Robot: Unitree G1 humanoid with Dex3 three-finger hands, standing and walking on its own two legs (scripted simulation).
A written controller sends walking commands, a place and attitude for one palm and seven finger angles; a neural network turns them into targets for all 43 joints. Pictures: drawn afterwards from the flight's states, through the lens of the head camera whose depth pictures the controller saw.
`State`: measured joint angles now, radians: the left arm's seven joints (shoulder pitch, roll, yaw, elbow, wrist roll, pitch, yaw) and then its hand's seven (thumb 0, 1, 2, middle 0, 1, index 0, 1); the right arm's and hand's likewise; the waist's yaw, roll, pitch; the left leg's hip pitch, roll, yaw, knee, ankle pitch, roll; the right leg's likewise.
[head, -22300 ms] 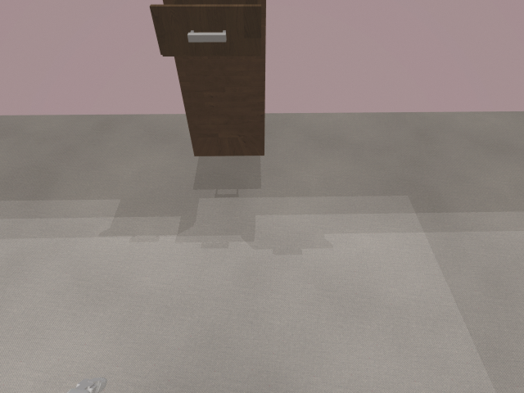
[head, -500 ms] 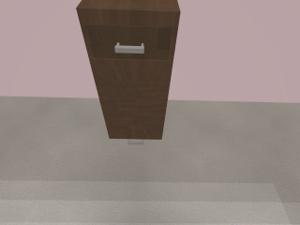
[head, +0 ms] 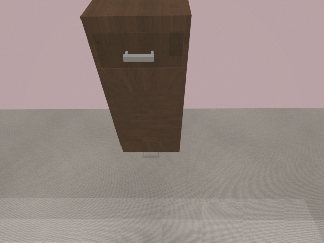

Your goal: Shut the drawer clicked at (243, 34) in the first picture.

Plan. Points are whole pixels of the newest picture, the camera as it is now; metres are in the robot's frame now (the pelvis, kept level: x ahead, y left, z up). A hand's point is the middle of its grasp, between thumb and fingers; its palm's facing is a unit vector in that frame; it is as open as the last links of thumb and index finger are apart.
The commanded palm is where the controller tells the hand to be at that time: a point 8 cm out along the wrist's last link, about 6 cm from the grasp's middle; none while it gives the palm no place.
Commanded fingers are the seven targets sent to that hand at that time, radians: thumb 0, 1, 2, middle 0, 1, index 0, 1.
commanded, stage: let the arm hang, fingers relaxed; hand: left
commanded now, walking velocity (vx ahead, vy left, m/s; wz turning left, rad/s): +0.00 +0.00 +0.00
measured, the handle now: (139, 55) +0.81 +0.14 +0.04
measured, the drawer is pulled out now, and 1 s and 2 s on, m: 0.00 0.00 0.00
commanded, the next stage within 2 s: look to check the result in 0.34 s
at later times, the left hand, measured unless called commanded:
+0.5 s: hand out of the picture -0.01 +0.14 -0.18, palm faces +0.02 -0.98 -0.19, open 7.4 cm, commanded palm none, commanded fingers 0.00 0.90 0.90 -0.20 -0.30 -0.20 -0.30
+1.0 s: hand out of the picture -0.01 +0.15 -0.18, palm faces +0.01 -0.98 -0.19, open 7.4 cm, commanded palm none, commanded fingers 0.00 0.90 0.90 -0.20 -0.30 -0.20 -0.30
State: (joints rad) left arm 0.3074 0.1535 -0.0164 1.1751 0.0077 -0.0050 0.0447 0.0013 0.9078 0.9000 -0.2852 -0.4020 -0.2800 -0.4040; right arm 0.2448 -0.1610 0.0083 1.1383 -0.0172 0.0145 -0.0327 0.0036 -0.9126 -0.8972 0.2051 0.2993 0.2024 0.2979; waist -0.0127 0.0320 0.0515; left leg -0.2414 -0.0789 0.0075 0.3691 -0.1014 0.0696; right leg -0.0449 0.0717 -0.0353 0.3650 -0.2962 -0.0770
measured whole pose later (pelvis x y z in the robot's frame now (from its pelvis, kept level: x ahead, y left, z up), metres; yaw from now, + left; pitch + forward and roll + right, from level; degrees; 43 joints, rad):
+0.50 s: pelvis +0.02 -0.02 +0.00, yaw -1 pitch -2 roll +0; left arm 0.33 0.11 0.00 1.16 0.00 -0.01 0.06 0.00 0.91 0.90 -0.20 -0.30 -0.20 -0.30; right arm 0.30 -0.14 0.00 1.16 -0.01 0.01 -0.05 0.00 -0.91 -0.90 0.20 0.30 0.20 0.30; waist -0.01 0.00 0.05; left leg -0.23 -0.05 0.01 0.43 -0.17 0.05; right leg -0.01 0.10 -0.02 0.35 -0.32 -0.09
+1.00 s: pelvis +0.02 -0.01 +0.00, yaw -1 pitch -2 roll +1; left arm 0.32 0.11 0.00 1.16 0.00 -0.01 0.06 0.00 0.91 0.90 -0.20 -0.30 -0.19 -0.30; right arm 0.27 -0.14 0.00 1.15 -0.01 0.00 -0.05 0.00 -0.91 -0.90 0.20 0.30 0.20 0.30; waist -0.01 0.01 0.05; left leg -0.22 -0.07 0.02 0.41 -0.16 0.06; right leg 0.00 0.08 -0.01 0.35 -0.32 -0.08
